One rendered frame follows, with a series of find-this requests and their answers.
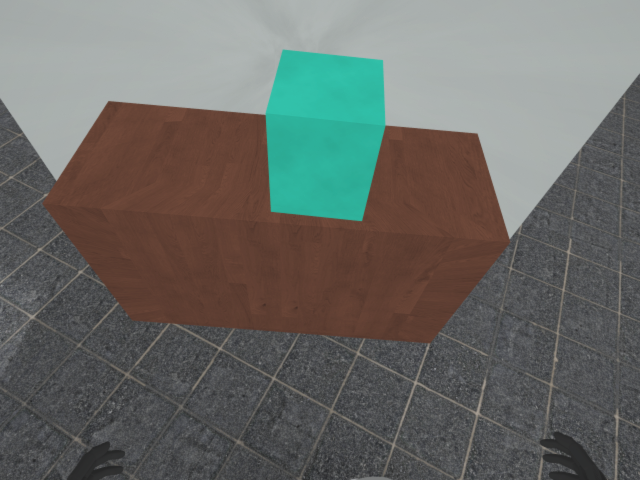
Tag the robot left hand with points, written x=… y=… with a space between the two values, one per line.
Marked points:
x=95 y=457

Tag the robot right hand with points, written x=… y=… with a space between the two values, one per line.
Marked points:
x=579 y=461

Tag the pedestal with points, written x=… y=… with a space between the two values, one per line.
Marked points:
x=170 y=207

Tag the carton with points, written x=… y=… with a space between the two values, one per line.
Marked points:
x=325 y=122

